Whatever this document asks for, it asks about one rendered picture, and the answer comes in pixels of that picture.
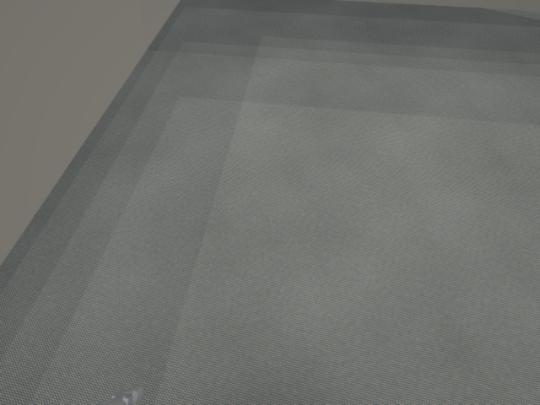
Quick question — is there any robot left hand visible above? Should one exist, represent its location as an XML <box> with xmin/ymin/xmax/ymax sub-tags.
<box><xmin>103</xmin><ymin>387</ymin><xmax>143</xmax><ymax>405</ymax></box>

